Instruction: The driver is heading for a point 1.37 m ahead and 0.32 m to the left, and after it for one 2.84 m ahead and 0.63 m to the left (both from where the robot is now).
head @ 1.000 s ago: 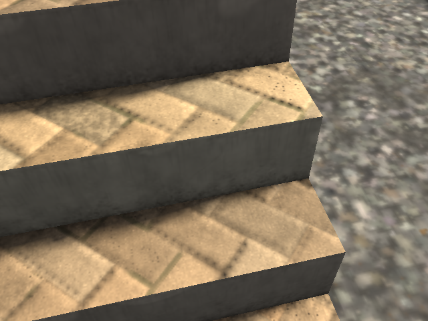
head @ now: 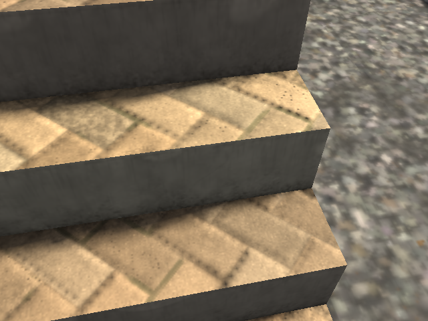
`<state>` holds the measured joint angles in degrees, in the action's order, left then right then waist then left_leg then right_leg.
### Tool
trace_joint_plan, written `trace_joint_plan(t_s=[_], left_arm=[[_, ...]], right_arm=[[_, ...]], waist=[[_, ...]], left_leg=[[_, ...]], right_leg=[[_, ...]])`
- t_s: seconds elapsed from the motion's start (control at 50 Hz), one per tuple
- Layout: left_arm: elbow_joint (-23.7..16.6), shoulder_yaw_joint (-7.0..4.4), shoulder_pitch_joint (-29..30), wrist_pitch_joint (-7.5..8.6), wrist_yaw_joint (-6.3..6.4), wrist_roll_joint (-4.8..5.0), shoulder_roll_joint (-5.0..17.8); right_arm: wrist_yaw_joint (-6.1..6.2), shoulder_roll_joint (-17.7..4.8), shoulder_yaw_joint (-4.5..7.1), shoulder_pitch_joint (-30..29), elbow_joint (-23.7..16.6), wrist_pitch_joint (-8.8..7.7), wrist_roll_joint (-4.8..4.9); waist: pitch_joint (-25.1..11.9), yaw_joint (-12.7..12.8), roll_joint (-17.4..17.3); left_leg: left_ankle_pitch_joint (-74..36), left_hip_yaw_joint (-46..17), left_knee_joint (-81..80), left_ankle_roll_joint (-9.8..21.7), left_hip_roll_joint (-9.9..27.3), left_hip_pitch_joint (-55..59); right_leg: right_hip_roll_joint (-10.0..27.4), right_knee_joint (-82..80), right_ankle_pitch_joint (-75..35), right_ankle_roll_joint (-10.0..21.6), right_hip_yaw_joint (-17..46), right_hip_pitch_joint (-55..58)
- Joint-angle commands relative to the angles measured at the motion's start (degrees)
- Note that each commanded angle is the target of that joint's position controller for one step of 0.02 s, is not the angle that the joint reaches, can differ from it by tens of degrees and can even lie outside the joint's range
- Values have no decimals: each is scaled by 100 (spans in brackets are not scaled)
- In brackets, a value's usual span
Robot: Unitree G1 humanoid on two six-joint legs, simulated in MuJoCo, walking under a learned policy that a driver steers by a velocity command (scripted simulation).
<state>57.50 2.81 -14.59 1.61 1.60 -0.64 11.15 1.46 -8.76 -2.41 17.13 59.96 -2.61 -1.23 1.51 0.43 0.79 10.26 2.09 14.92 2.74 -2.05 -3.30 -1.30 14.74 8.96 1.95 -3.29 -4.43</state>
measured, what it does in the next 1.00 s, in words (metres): stands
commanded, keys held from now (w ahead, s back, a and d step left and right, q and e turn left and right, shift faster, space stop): w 1.00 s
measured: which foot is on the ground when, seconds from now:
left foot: down 0.00-1.00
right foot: down 0.00-1.00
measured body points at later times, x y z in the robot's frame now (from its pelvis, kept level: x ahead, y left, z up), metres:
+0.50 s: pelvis +0.01 +0.01 +0.00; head +0.02 +0.02 +0.45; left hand +0.12 +0.24 -0.14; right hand +0.11 -0.21 -0.14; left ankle -0.02 +0.09 -0.75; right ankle -0.01 -0.10 -0.75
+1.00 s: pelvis +0.00 +0.02 +0.00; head +0.02 +0.03 +0.45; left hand +0.13 +0.25 -0.13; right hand +0.12 -0.21 -0.13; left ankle -0.02 +0.09 -0.75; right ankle -0.01 -0.10 -0.75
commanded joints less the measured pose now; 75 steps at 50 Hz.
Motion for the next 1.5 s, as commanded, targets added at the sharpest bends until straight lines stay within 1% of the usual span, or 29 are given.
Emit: trace_joint_plan(t_s=[0.02,0.1,0.12,0.16,0.2,0.22,0.26,0.4,0.66,0.96,0.98,1.02,1.04,1.06,1.08,1.12,1.14,1.16,1.18,1.2,1.22,1.26,1.28,1.34,1.38,1.44,1.46,1.48,1.5], left_arm=[[-296,-89,60,104,11,13,505],[-354,-99,83,145,10,21,506],[-421,-101,158,167,-12,-25,504],[-440,-95,200,152,-38,-5,480],[-462,-100,233,140,-43,-4,496],[-509,-106,355,140,-42,-44,504],[-517,-105,353,157,-46,-32,501],[-585,-109,602,172,-48,-22,519],[-654,-102,945,181,-81,-35,540],[-685,-81,1110,189,-115,-44,598],[-661,-67,1075,218,-106,-12,579],[-656,-65,1092,231,-101,-12,605],[-618,-72,1054,226,-82,20,633],[-619,-75,1062,224,-77,16,645],[-596,-78,983,222,-76,38,665],[-639,-83,1137,222,-81,-5,671],[-600,-82,1003,220,-81,24,672],[-582,-85,1004,225,-91,28,681],[-607,-81,1094,228,-96,-7,664],[-600,-76,1060,229,-97,-8,649],[-565,-79,949,231,-103,31,673],[-578,-84,1015,231,-108,25,704],[-608,-82,1103,229,-102,-8,691],[-561,-76,931,232,-107,34,704],[-610,-77,1088,230,-109,-2,715],[-593,-68,1013,228,-109,5,708],[-573,-70,939,227,-108,34,730],[-611,-71,1071,226,-109,4,732],[-612,-66,1048,224,-109,0,720]], right_arm=[[7,-530,69,119,-193,-102,13],[6,-522,57,63,-239,-153,32],[11,-630,90,31,-221,-164,106],[8,-566,67,-13,-281,-195,88],[7,-588,68,-68,-320,-218,90],[3,-580,65,-195,-377,-223,63],[5,-605,64,-204,-416,-228,69],[7,-693,54,-477,-567,-229,61],[-23,-778,24,-864,-701,-235,29],[-60,-846,-22,-1035,-737,-253,8],[-46,-838,-34,-1043,-746,-250,10],[-42,-860,-38,-1035,-746,-249,7],[-48,-813,-65,-1043,-789,-250,-37],[-50,-822,-67,-1052,-790,-250,-39],[-51,-863,-68,-945,-753,-247,-10],[-53,-882,-69,-1093,-804,-246,-42],[-54,-894,-75,-945,-763,-248,-14],[-67,-935,-69,-979,-777,-239,-31],[-74,-908,-73,-1085,-820,-240,-60],[-77,-886,-81,-1047,-819,-245,-56],[-84,-913,-83,-923,-776,-245,-25],[-89,-937,-86,-979,-788,-242,-30],[-82,-919,-90,-1078,-833,-245,-56],[-90,-944,-96,-907,-788,-249,-21],[-91,-944,-100,-1070,-842,-246,-53],[-91,-948,-105,-1006,-836,-249,-46],[-92,-976,-105,-914,-802,-245,-20],[-92,-969,-107,-1064,-850,-246,-50],[-91,-960,-110,-1032,-850,-246,-48]], waist=[[233,-22,-125],[120,-19,-109],[75,29,-68],[-32,34,-61],[-58,36,-111],[77,47,-135],[-120,43,-135],[-267,30,-130],[-382,23,-101],[-395,22,-99],[-348,20,-123],[-368,10,-104],[-372,-26,-153],[-360,-18,-150],[-519,-28,-118],[-223,-20,-102],[-491,-31,-96],[-389,-27,-74],[-216,-23,-90],[-337,-25,-107],[-511,-32,-102],[-353,-35,-84],[-204,-23,-95],[-533,-33,-101],[-230,-23,-95],[-389,-23,-117],[-543,-34,-99],[-266,-20,-96],[-362,-28,-106]], left_leg=[[-200,-746,-413,163,835,-213],[-609,-764,-377,187,853,-122],[-773,-742,-289,168,845,-105],[-974,-743,-253,173,885,-59],[-1160,-754,-248,165,891,-55],[-1416,-763,-168,186,910,-105],[-1588,-760,-141,180,928,-8],[-1966,-792,-153,152,971,168],[-1959,-844,-254,111,1000,256],[-1701,-904,-344,81,987,212],[-1704,-911,-381,53,974,224],[-1725,-918,-386,44,976,240],[-1672,-949,-466,66,970,255],[-1651,-950,-479,68,965,251],[-1425,-951,-589,47,952,317],[-1595,-963,-518,67,959,216],[-1420,-962,-606,49,954,307],[-1367,-945,-604,37,940,287],[-1583,-951,-509,58,953,207],[-1640,-955,-488,64,962,237],[-1384,-949,-596,38,939,299],[-1328,-956,-627,32,929,242],[-1617,-966,-512,58,948,191],[-1424,-961,-590,32,934,316],[-1642,-972,-505,50,939,207],[-1724,-973,-472,48,945,275],[-1473,-975,-580,24,930,332],[-1663,-979,-491,43,933,235],[-1755,-984,-473,45,946,262]], right_leg=[[760,-385,1,133,658,-262],[787,-339,-303,132,644,-190],[791,-319,-343,80,624,-179],[791,-298,-503,82,620,-129],[811,-267,-676,83,616,-77],[840,-165,-893,109,640,-108],[858,-123,-994,102,637,-22],[894,-129,-1185,46,634,18],[939,-217,-1077,-33,640,16],[958,-287,-784,-92,635,-45],[958,-319,-834,-93,646,-68],[964,-310,-854,-98,646,-51],[971,-337,-883,-62,668,-30],[980,-346,-893,-56,670,-13],[970,-441,-762,-90,636,57],[980,-387,-892,-72,666,-56],[975,-459,-758,-100,633,47],[953,-472,-720,-112,619,6],[966,-389,-836,-83,649,-70],[973,-362,-830,-79,649,-28],[958,-447,-677,-115,614,44],[960,-473,-706,-125,615,-16],[969,-372,-850,-95,644,-81],[956,-426,-668,-130,607,30],[967,-353,-838,-110,641,-83],[966,-314,-791,-113,636,-43],[956,-401,-668,-147,604,21],[961,-330,-802,-125,636,-83],[971,-304,-825,-120,639,-53]])
Keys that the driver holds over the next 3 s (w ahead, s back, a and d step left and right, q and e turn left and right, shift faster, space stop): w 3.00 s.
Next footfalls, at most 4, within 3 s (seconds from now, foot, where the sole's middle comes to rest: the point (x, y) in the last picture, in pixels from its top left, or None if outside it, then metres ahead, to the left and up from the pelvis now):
none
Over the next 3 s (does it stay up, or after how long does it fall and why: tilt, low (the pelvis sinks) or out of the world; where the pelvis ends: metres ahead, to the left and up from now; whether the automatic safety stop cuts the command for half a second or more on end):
stays up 0.00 0.03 0.00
